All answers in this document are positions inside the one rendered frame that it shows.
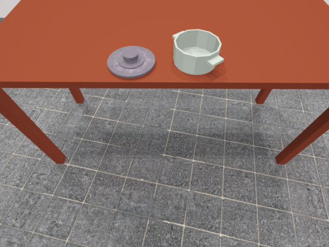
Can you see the knob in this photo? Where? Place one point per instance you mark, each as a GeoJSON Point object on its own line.
{"type": "Point", "coordinates": [130, 55]}

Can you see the pot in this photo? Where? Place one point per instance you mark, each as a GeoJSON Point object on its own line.
{"type": "Point", "coordinates": [196, 52]}

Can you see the lid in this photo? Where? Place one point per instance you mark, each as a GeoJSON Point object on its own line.
{"type": "Point", "coordinates": [121, 68]}

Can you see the table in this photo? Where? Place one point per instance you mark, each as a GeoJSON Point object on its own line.
{"type": "Point", "coordinates": [266, 44]}

